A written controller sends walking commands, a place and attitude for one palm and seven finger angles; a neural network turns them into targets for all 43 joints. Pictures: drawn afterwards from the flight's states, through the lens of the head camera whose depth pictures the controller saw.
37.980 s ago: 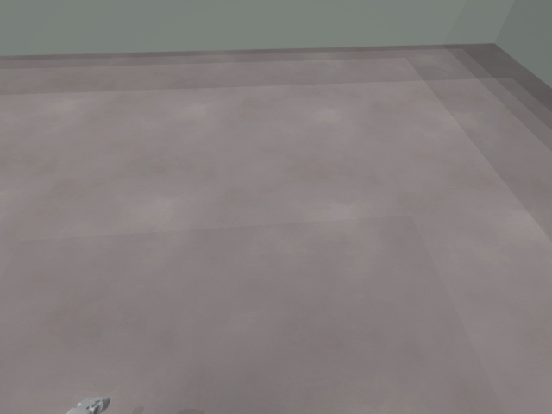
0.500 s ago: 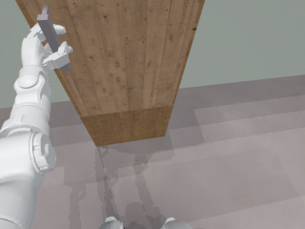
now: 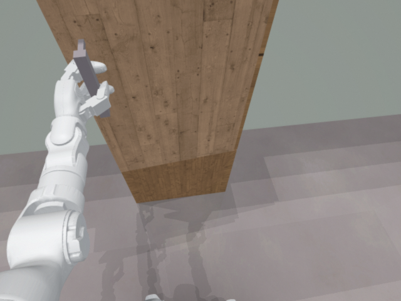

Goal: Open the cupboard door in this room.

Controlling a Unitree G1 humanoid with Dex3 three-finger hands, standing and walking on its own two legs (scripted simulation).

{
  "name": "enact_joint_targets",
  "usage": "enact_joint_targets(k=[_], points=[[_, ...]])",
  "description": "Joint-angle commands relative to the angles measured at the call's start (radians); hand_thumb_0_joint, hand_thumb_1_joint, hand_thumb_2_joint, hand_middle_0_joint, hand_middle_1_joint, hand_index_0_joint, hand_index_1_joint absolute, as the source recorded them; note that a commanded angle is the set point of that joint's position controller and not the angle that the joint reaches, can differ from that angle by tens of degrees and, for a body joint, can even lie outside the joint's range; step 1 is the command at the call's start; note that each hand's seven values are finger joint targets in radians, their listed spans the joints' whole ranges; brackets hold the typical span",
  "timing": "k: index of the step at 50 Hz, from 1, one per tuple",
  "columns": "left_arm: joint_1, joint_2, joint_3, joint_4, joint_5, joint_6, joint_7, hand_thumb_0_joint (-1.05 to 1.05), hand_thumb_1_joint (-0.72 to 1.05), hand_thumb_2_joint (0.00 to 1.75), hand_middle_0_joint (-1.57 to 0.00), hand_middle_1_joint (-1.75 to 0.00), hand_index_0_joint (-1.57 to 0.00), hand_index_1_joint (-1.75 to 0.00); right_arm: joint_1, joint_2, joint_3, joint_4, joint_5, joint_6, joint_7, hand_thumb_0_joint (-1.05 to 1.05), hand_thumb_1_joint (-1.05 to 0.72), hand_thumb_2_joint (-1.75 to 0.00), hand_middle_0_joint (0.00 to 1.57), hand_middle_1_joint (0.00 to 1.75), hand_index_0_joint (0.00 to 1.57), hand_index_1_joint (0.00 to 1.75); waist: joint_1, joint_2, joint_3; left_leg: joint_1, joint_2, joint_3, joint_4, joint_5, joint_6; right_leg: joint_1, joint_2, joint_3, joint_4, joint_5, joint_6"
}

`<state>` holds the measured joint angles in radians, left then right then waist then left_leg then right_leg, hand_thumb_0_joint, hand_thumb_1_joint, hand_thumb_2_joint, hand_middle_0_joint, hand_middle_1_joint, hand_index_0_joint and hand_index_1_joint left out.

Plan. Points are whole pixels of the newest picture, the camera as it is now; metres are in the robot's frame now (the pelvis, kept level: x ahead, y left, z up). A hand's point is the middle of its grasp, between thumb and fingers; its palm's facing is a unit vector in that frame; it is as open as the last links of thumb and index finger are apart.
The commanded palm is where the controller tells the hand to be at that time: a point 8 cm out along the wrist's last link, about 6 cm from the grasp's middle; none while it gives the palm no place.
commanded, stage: pull the door open along its arc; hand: left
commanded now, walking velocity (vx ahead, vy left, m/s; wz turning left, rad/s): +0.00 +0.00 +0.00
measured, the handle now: (94, 81) +0.54 +0.19 +0.12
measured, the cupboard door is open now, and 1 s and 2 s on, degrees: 5 38 41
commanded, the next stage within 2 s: open thumb and fingers to let go in 0.62 s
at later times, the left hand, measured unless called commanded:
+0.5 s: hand (155, 158) +0.34 +0.06 +0.12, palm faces +0.45 -0.89 -0.02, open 6.0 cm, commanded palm +0.27 +0.07 +0.12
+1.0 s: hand (168, 173) +0.31 +0.04 +0.12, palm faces +0.42 -0.91 -0.03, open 7.6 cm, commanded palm +0.26 +0.07 +0.12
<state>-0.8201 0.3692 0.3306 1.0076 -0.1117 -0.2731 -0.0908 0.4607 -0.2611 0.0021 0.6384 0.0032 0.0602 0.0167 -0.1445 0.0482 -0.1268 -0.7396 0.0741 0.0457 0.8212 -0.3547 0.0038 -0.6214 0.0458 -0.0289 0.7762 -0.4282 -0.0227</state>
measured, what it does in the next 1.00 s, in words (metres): stands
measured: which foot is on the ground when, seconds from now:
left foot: down 0.00-1.00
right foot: down 0.00-1.00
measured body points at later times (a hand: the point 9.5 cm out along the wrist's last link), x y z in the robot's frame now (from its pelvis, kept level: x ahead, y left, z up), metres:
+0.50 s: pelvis +0.00 -0.02 +0.01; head +0.00 -0.04 +0.46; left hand +0.31 +0.10 +0.12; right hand +0.20 -0.22 -0.08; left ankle +0.02 +0.12 -0.70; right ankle -0.04 -0.11 -0.70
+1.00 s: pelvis +0.00 -0.04 +0.02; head -0.01 -0.07 +0.47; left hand +0.29 +0.08 +0.12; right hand +0.18 -0.24 -0.09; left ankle +0.02 +0.12 -0.70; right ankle -0.04 -0.11 -0.70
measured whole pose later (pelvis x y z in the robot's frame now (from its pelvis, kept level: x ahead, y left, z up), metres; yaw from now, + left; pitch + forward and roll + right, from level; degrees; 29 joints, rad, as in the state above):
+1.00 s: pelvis +0.00 -0.04 +0.02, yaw +6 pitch +2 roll +1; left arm -0.10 -0.12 -0.23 0.13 0.03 0.04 0.61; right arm 0.17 -0.19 0.00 0.63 -0.05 0.10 0.01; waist 0.00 0.05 -0.07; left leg -0.40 0.03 -0.03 0.65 -0.28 -0.04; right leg -0.28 0.02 -0.11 0.68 -0.43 -0.07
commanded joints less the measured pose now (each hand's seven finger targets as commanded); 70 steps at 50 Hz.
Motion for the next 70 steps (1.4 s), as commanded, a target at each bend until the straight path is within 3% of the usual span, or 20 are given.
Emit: enact_joint_targets(k=[1, 3, 4, 5, 6, 9, 11, 13, 16, 17, 21, 24, 27, 31, 37, 41, 45, 56, 58, 70], points=[[-0.156, 0.088, -0.038, -0.351, -0.043, -0.036, 0.0, 0.0, 0.9, 0.9, -0.4, -1.35, -0.4, -1.35, 0.026, -0.148, -0.066, -0.127, 0.015, -0.033, 0.0, 0.0, -0.9, -0.9, 0.2, 0.3, 0.2, 0.3, 0.063, -0.018, -0.377, 0.393, -0.067, -0.029, -0.059, 0.411, 0.039, 0.171, 0.026, -0.008, -0.094, 0.562, 0.011], [-0.068, 0.036, -0.075, -0.443, -0.049, -0.022, 0.013, 0.0, 0.9, 0.9, -0.4, -1.35, -0.4, -1.35, -0.01, -0.137, -0.065, -0.139, 0.023, -0.041, 0.003, 0.0, -0.9, -0.9, 0.2, 0.3, 0.2, 0.3, 0.077, 0.004, -0.356, 0.423, -0.066, -0.025, -0.068, 0.424, 0.036, 0.169, 0.022, -0.011, -0.098, 0.571, 0.012], [-0.074, -0.014, 0.058, -0.499, -0.122, 0.001, 0.167, 0.0, 0.9, 0.9, -0.4, -1.35, -0.4, -1.35, -0.055, -0.105, -0.062, -0.14, 0.02, -0.052, 0.004, 0.0, -0.9, -0.9, 0.2, 0.3, 0.2, 0.3, 0.15, -0.035, -0.32, 0.372, -0.068, -0.017, -0.083, 0.4, 0.027, 0.192, 0.022, -0.026, -0.121, 0.521, 0.016], [-0.049, -0.099, -0.038, -0.561, -0.091, 0.017, 0.246, 0.0, 0.9, 0.9, -0.4, -1.35, -0.4, -1.35, -0.079, -0.104, -0.059, -0.142, 0.013, -0.067, 0.012, 0.0, -0.9, -0.9, 0.2, 0.3, 0.2, 0.3, 0.118, -0.009, -0.296, 0.383, -0.068, -0.02, -0.096, 0.376, 0.02, 0.186, 0.023, -0.031, -0.118, 0.493, 0.018], [-0.006, -0.123, -0.045, -0.577, -0.062, 0.032, 0.318, 0.0, 0.9, 0.9, -0.4, -1.35, -0.4, -1.35, -0.08, -0.102, -0.061, -0.135, 0.005, -0.077, 0.018, 0.0, -0.9, -0.9, 0.2, 0.3, 0.2, 0.3, 0.115, -0.07, -0.27, 0.376, -0.066, -0.027, -0.093, 0.38, 0.023, 0.181, 0.024, -0.041, -0.117, 0.481, 0.017], [0.086, -0.233, -0.139, -0.71, 0.04, 0.076, 0.498, 0.0, 0.9, 0.9, -0.4, -1.35, -0.4, -1.35, -0.13, -0.089, -0.064, -0.141, -0.022, -0.08, 0.039, 0.0, -0.9, -0.9, 0.2, 0.3, 0.2, 0.3, 0.122, -0.033, -0.296, 0.403, -0.064, -0.023, -0.096, 0.403, 0.017, 0.19, 0.011, -0.041, -0.097, 0.487, 0.014], [0.122, -0.312, -0.21, -0.771, 0.099, 0.118, 0.6, 0.0, 0.9, 0.9, -0.4, -1.35, -0.4, -1.35, -0.162, -0.081, -0.066, -0.142, -0.038, -0.073, 0.046, 0.0, -0.9, -0.9, 0.2, 0.3, 0.2, 0.3, 0.117, -0.066, -0.292, 0.417, -0.06, -0.032, -0.098, 0.398, 0.014, 0.193, 0.006, -0.047, -0.1, 0.459, 0.01], [0.113, -0.408, -0.324, -0.824, 0.144, 0.161, 0.655, 0.0, 0.9, 0.9, -0.4, -1.35, -0.4, -1.35, -0.203, -0.073, -0.065, -0.148, -0.045, -0.062, 0.046, 0.0, -0.9, -0.9, 0.2, 0.3, 0.2, 0.3, 0.092, -0.059, -0.253, 0.421, -0.059, -0.031, -0.105, 0.349, 0.012, 0.179, -0.004, -0.043, -0.114, 0.425, 0.009], [0.13, -0.484, -0.395, -0.874, 0.175, 0.2, 0.723, 0.0, 0.9, 0.9, -0.4, -1.35, -0.4, -1.35, -0.26, -0.061, -0.063, -0.156, -0.053, -0.044, 0.03, 0.0, -0.9, -0.9, 0.2, 0.3, 0.2, 0.3, 0.089, -0.122, -0.223, 0.428, -0.057, -0.039, -0.117, 0.304, 0.012, 0.197, -0.013, -0.038, -0.142, 0.382, 0.005], [0.141, -0.517, -0.432, -0.898, 0.188, 0.208, 0.734, 0.0, 0.9, 0.9, -0.4, -1.35, -0.4, -1.35, -0.28, -0.053, -0.061, -0.159, -0.053, -0.039, 0.027, 0.0, -0.9, -0.9, 0.2, 0.3, 0.2, 0.3, 0.092, -0.103, -0.224, 0.437, -0.059, -0.039, -0.12, 0.299, 0.011, 0.201, -0.018, -0.035, -0.144, 0.38, 0.002], [0.236, -0.631, -0.565, -0.957, 0.228, 0.226, 0.74, 0.0, 0.9, 0.9, -0.4, -1.35, -0.4, -1.35, -0.328, -0.027, -0.058, -0.167, -0.054, -0.026, 0.025, 0.0, -0.9, -0.9, 0.2, 0.3, 0.2, 0.3, 0.09, -0.142, -0.194, 0.466, -0.055, -0.049, -0.119, 0.311, 0.01, 0.213, -0.029, -0.04, -0.154, 0.399, -0.004], [0.317, -0.668, -0.616, -1.021, 0.216, 0.235, 0.732, 0.0, 0.9, 0.9, -0.4, -1.35, -0.4, -1.35, -0.374, -0.01, -0.046, -0.183, -0.048, -0.021, 0.022, 0.0, -0.9, -0.9, 0.2, 0.3, 0.2, 0.3, 0.107, -0.117, -0.179, 0.474, -0.065, -0.048, -0.126, 0.279, 0.009, 0.242, -0.041, -0.029, -0.177, 0.393, -0.002], [0.403, -0.686, -0.648, -1.095, 0.187, 0.251, 0.718, 0.0, 0.9, 0.9, -0.4, -1.35, -0.4, -1.35, -0.41, 0.004, -0.033, -0.192, -0.039, -0.02, 0.023, 0.0, -0.9, -0.9, 0.2, 0.3, 0.2, 0.3, 0.123, -0.088, -0.169, 0.493, -0.07, -0.052, -0.133, 0.264, 0.007, 0.272, -0.05, -0.022, -0.202, 0.388, -0.002], [0.606, -0.647, -0.613, -1.15, 0.161, 0.281, 0.706, 0.0, 0.9, 0.9, -0.4, -1.35, -0.4, -1.35, -0.456, 0.016, -0.017, -0.201, -0.039, -0.014, 0.017, 0.0, -0.9, -0.9, 0.2, 0.3, 0.2, 0.3, 0.163, -0.141, -0.121, 0.489, -0.081, -0.05, -0.143, 0.244, 0.004, 0.335, -0.076, 0.008, -0.266, 0.411, 0.013], [0.326, -0.583, -0.524, -1.051, 0.144, 0.289, 0.754, 0.0, 0.83, 0.87, -0.4, -1.34, -0.4, -1.34, -0.506, 0.016, -0.001, -0.138, -0.049, -0.013, -0.013, 0.0, -0.9, -0.9, 0.2, 0.3, 0.2, 0.3, 0.135, -0.169, -0.005, 0.458, -0.099, -0.066, -0.141, 0.154, 0.006, 0.261, -0.11, 0.074, -0.352, 0.243, 0.03], [0.388, -0.588, -0.522, -1.024, 0.162, 0.27, 0.74, 0.0, 0.55, 0.75, -0.38, -1.31, -0.38, -1.31, -0.474, 0.016, -0.011, -0.146, -0.054, -0.015, -0.01, 0.0, -0.9, -0.9, 0.2, 0.3, 0.2, 0.3, 0.159, -0.171, -0.103, 0.461, -0.1, -0.065, -0.159, 0.204, 0.006, 0.318, -0.109, 0.062, -0.302, 0.362, 0.03], [0.477, -0.629, -0.571, -1.083, 0.167, 0.251, 0.707, 0.0, 0.27, 0.63, -0.35, -1.28, -0.35, -1.28, -0.43, 0.013, -0.022, -0.17, -0.052, -0.013, -0.002, 0.0, -0.9, -0.9, 0.2, 0.3, 0.2, 0.3, 0.158, -0.172, -0.159, 0.477, -0.093, -0.056, -0.159, 0.287, 0.008, 0.371, -0.102, 0.03, -0.234, 0.587, 0.036], [0.454, -0.613, -0.605, -1.158, 0.178, 0.229, 0.699, 0.0, -0.5, 0.3, -0.3, -1.2, -0.3, -1.2, -0.424, 0.003, -0.028, -0.172, -0.046, -0.025, -0.013, 0.0, -0.9, -0.9, 0.2, 0.3, 0.2, 0.3, 0.139, -0.159, -0.139, 0.491, -0.09, -0.06, -0.137, 0.274, 0.013, 0.317, -0.09, 0.02, -0.229, 0.511, 0.027], [0.446, -0.604, -0.596, -1.159, 0.175, 0.227, 0.701, 0.0, -0.5, 0.3, -0.3, -1.2, -0.3, -1.2, -0.431, 0.003, -0.028, -0.173, -0.045, -0.025, -0.014, 0.0, -0.9, -0.9, 0.2, 0.3, 0.2, 0.3, 0.141, -0.136, -0.148, 0.489, -0.09, -0.056, -0.136, 0.268, 0.012, 0.312, -0.09, 0.024, -0.225, 0.5, 0.026], [0.447, -0.676, -0.64, -1.12, 0.178, 0.273, 0.725, 0.0, -0.5, 0.3, -0.2, -0.6, -0.2, -0.6, -0.44, 0.009, -0.025, -0.18, -0.044, -0.024, 0.003, 0.0, -0.9, -0.9, 0.2, 0.3, 0.2, 0.3, 0.145, -0.127, -0.137, 0.504, -0.076, -0.056, -0.137, 0.288, 0.007, 0.275, -0.058, -0.023, -0.199, 0.424, 0.002]])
